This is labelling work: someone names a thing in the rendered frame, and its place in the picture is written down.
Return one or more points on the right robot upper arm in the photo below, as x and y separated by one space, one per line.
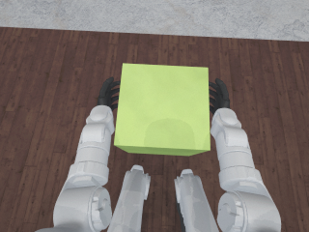
240 211

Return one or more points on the robot left hand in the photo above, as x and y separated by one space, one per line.
105 93

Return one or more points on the robot left thigh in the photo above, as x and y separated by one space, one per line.
127 216

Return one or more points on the right robot foot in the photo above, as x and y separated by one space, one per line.
180 214

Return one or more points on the robot right hand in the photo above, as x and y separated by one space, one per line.
221 96

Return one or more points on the left robot upper arm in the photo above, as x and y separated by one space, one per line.
83 209

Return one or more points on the robot left forearm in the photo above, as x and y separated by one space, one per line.
90 165

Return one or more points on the carton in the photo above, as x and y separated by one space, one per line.
163 110

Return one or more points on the robot right forearm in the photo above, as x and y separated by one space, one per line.
237 169

